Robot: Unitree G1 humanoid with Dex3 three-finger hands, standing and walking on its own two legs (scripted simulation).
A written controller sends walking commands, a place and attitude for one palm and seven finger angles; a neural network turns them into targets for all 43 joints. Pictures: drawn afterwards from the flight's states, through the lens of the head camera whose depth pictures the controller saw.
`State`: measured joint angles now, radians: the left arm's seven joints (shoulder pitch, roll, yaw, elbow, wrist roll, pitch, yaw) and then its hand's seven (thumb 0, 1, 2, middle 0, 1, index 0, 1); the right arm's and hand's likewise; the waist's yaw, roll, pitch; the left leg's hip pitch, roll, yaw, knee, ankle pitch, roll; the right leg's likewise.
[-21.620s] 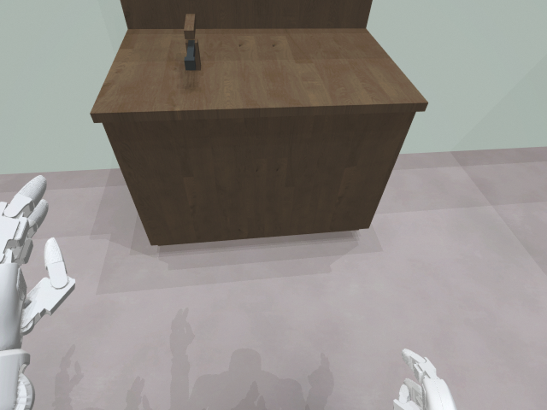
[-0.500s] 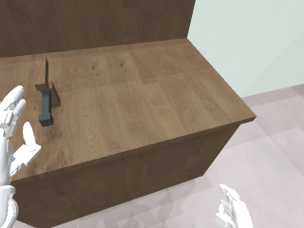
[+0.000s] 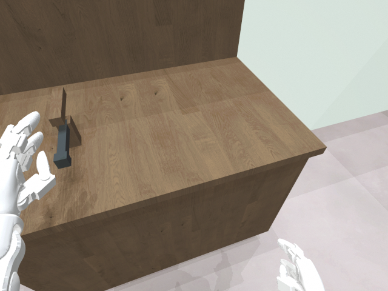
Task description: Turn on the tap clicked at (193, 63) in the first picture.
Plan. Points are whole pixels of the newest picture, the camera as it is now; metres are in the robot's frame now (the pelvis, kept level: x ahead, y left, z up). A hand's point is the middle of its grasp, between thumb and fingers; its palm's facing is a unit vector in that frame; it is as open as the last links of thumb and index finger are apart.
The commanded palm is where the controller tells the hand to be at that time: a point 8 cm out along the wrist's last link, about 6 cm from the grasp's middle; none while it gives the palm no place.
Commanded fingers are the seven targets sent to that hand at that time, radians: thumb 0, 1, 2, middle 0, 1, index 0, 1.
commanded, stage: turn the palm inward beside the body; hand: left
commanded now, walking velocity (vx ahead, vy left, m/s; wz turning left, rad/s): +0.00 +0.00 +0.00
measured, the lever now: (62, 160) +0.36 +0.35 +0.05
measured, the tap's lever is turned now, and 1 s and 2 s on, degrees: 0 0 0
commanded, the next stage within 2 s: reach beside the lever's end, fingers flat in 1.98 s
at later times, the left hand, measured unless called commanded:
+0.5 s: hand (81, 202) +0.21 +0.21 +0.15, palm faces +0.48 -0.82 -0.30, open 7.4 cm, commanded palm +0.15 +0.25 +0.16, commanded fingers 0.00 0.90 0.90 -0.20 -0.30 -0.20 -0.30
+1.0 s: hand (81, 216) +0.20 +0.20 +0.13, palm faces +0.52 -0.83 -0.20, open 7.4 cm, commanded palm +0.14 +0.24 +0.14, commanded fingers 0.00 0.90 0.90 -0.20 -0.30 -0.20 -0.30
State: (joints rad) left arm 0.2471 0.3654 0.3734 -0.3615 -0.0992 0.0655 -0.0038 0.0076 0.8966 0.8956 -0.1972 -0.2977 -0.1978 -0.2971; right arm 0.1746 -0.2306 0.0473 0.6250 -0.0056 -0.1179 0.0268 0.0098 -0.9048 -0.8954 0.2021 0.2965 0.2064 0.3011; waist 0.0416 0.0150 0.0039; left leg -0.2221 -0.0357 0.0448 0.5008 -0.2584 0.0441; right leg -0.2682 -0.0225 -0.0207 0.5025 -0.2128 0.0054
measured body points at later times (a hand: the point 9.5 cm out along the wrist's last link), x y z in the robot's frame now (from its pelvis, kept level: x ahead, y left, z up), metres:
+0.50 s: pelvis +0.01 -0.06 -0.01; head +0.01 -0.09 +0.43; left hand +0.18 +0.25 +0.16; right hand +0.22 -0.28 -0.10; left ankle +0.01 +0.09 -0.74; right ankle +0.03 -0.13 -0.74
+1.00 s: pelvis +0.02 -0.05 -0.02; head +0.01 -0.07 +0.43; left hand +0.16 +0.25 +0.14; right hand +0.23 -0.25 -0.09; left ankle +0.01 +0.09 -0.74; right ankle +0.03 -0.12 -0.74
